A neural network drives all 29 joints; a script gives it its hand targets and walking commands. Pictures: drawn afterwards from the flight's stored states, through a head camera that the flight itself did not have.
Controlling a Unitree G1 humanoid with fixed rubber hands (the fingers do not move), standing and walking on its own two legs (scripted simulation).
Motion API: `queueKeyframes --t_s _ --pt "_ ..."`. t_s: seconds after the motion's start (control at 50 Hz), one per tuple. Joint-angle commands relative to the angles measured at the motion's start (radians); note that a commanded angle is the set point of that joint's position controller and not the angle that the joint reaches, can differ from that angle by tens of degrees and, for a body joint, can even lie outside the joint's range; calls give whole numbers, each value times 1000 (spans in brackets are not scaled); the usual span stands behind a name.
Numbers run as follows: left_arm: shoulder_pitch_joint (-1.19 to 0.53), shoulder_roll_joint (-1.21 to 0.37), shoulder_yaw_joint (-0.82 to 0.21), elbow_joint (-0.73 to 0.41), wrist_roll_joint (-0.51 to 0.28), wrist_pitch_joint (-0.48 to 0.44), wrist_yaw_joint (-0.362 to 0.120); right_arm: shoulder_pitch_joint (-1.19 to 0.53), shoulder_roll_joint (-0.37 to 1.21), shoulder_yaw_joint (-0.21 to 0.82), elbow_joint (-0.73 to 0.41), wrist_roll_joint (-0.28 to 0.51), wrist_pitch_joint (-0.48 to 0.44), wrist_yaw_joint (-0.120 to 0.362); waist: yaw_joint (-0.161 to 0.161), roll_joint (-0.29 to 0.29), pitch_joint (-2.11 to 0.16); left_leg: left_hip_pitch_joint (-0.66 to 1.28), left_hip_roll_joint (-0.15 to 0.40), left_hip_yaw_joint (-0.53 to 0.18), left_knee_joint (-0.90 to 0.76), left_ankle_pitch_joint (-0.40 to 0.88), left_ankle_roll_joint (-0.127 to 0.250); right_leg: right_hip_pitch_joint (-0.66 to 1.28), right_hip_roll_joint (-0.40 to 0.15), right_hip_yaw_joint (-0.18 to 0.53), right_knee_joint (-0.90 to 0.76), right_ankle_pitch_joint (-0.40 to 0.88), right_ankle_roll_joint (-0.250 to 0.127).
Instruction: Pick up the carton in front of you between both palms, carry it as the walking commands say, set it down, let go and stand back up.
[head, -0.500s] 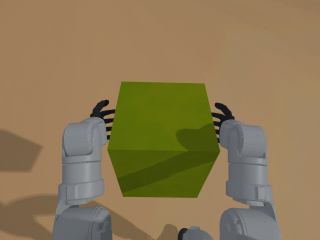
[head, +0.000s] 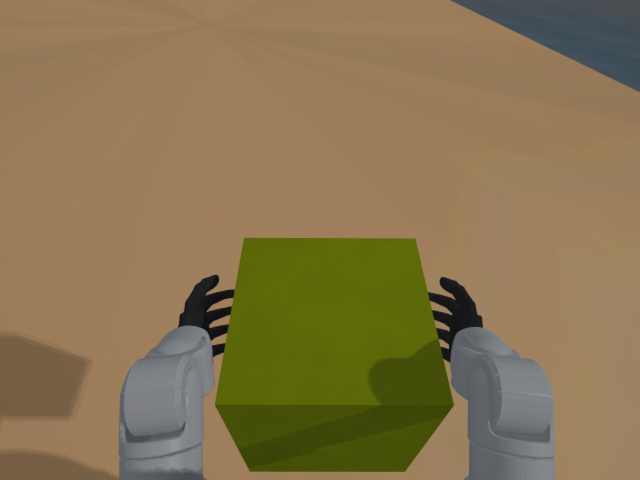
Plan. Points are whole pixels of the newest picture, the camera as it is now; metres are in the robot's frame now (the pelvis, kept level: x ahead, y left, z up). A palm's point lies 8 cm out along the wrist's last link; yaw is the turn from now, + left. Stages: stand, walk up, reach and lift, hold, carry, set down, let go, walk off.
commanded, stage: carry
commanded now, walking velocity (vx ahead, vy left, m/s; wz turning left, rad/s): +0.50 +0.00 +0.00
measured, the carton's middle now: (328, 360) +0.28 +0.00 +0.03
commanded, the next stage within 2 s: none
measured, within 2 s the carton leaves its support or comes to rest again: neither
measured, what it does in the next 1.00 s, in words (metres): walks ahead: left foot, then right foot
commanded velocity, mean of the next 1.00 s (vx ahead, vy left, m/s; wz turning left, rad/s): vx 0.06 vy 0.00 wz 0.00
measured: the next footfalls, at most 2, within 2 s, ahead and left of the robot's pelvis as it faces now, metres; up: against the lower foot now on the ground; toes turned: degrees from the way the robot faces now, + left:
left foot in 0.04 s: +0.23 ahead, +0.12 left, +0.00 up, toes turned +10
right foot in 0.46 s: +0.39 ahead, -0.10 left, +0.00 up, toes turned -11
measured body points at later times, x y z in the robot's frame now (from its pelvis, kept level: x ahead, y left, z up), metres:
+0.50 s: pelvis +0.25 +0.01 +0.00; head +0.23 +0.01 +0.44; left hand +0.53 +0.16 +0.09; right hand +0.53 -0.15 +0.09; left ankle +0.16 +0.11 -0.73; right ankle +0.35 -0.09 -0.74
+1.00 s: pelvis +0.31 +0.02 -0.01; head +0.28 +0.02 +0.44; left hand +0.57 +0.18 +0.06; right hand +0.58 -0.12 +0.05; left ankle +0.19 +0.11 -0.74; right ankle +0.35 -0.09 -0.74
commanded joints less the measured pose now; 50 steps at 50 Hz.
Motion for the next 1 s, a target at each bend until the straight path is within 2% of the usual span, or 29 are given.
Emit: queueKeyframes --t_s 0.0,0.02,0.04,0.06,0.08,0.1,0.12,0.14,0.18,0.22,0.28,0.32,0.38,0.42,0.44,0.46,0.48,0.5,0.52,0.54,0.58,0.6,0.62,0.68,0.72,0.78,0.9,0.98 --pt "-444 -819 -669 20 -384 28 -255 -462 824 680 25 396 18 256 -14 -102 -62 253 -57 92 -40 -62 14 -130 -150 15 104 339 -78" --pt "-448 -810 -667 35 -383 33 -253 -455 815 666 50 394 21 258 -26 -46 -102 422 -31 48 -38 -119 20 -230 -116 -24 267 352 -49" --pt "-475 -800 -670 23 -387 43 -252 -447 805 649 84 381 18 259 -41 173 -127 540 193 -357 -191 -290 86 -425 -22 -53 544 186 9" --pt "-510 -823 -685 20 -401 50 -253 -446 819 638 113 378 13 259 -48 391 -176 688 341 -681 -302 -267 201 -647 60 0 774 -123 22" --pt "-529 -853 -694 33 -409 42 -256 -456 854 646 97 394 8 262 -37 285 -178 680 352 -667 -289 -162 216 -716 4 108 897 -158 -7" --pt "-529 -889 -695 40 -415 31 -262 -479 898 659 78 406 0 265 -36 207 -182 622 320 -581 -264 -95 210 -723 -37 138 935 -132 -31" --pt "-532 -925 -699 36 -421 17 -264 -504 933 673 59 418 -11 268 -34 108 -189 564 305 -506 -266 -121 183 -709 -72 148 912 -71 -39" --pt "-530 -951 -702 34 -422 3 -264 -530 961 690 36 429 -22 271 -26 65 -179 497 284 -416 -291 -79 154 -668 -94 157 839 -4 -40" --pt "-517 -974 -716 20 -411 -22 -257 -543 989 713 13 447 -43 279 -23 97 -186 442 245 -262 -305 59 128 -588 -76 108 728 48 -29" --pt "-468 -994 -720 24 -399 -42 -247 -518 981 721 -3 454 -55 284 -21 118 -194 449 220 -181 -301 170 131 -558 -56 74 614 77 -9" --pt "-416 -977 -722 -1 -381 -57 -233 -476 954 727 -30 456 -64 288 -20 142 -189 487 191 -93 -259 330 127 -538 -26 28 428 136 2" --pt "-415 -954 -727 -37 -385 -55 -229 -460 929 724 -53 452 -62 286 -22 161 -176 486 179 -53 -236 393 111 -498 -9 0 340 212 -3" --pt "-407 -906 -721 -65 -395 -33 -231 -425 890 709 -63 431 -47 274 -29 151 -169 490 149 -11 -154 458 88 -404 14 -32 214 339 -6" --pt "-388 -875 -710 -57 -393 -16 -238 -412 862 701 -47 411 -32 268 -18 103 -152 458 109 19 -46 390 42 -266 18 -58 14 511 -3" --pt "-391 -858 -704 -50 -392 -6 -243 -407 848 698 -31 400 -26 265 -16 86 -158 378 104 9 -3 302 11 -136 -40 -18 5 592 -12" --pt "-403 -832 -693 -40 -391 4 -248 -403 830 691 -12 392 -19 263 -20 -10 -201 268 78 8 82 80 -24 16 -178 113 98 961 -38" --pt "-398 -828 -677 5 -383 7 -252 -423 827 705 -18 400 -5 258 -16 -100 -265 163 37 -52 108 -188 -45 170 -289 222 182 1194 -141" --pt "-358 -846 -667 41 -384 1 -255 -428 824 709 -27 409 4 258 -9 -168 -289 137 15 -62 102 -320 -48 159 -313 277 138 1094 -188" --pt "-362 -871 -661 53 -384 -3 -258 -456 845 716 -22 413 4 260 -12 -180 -275 156 10 -71 63 -356 -45 122 -301 275 97 998 -185" --pt "-380 -898 -660 54 -385 -8 -259 -480 869 725 -22 420 0 262 -19 -161 -267 215 5 -76 -43 -342 -38 77 -269 238 88 920 -160" --pt "-402 -931 -664 44 -390 -20 -262 -516 903 737 -31 433 -12 266 -13 -137 -261 328 26 -87 -157 -181 -31 -12 -193 152 117 758 -92" --pt "-436 -937 -674 18 -401 -23 -263 -539 922 742 -39 436 -20 267 -9 -74 -261 343 51 -96 -105 -48 -26 -27 -164 110 156 766 -78" --pt "-450 -942 -681 8 -408 -25 -261 -539 923 741 -44 438 -23 266 -7 -49 -270 363 58 -91 -61 60 -22 -48 -152 97 184 789 -78" --pt "-422 -930 -685 2 -402 -26 -254 -484 913 730 -32 429 -24 261 -11 -15 -292 371 69 -86 -16 216 -23 -58 -141 77 238 857 -92" --pt "-406 -922 -688 5 -398 -25 -252 -450 906 722 -17 417 -25 260 -12 0 -292 365 65 -83 1 254 -24 -68 -140 72 260 895 -97" --pt "-391 -928 -699 14 -396 -29 -255 -417 912 716 6 403 -33 264 -13 14 -272 368 66 -84 6 296 -23 -103 -133 63 278 879 -95" --pt "-388 -945 -727 33 -387 -71 -266 -406 931 729 31 386 -80 276 -15 44 -213 394 88 -86 16 426 -10 -195 -105 37 298 680 -70" --pt "-389 -926 -721 67 -358 -122 -270 -409 916 726 60 360 -133 280 -16 44 -188 378 95 -82 12 396 0 -203 -104 36 298 596 -63"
